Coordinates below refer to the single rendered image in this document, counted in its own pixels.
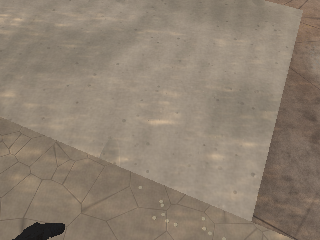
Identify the left robot hand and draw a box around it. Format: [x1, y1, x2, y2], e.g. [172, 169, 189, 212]
[12, 222, 66, 240]

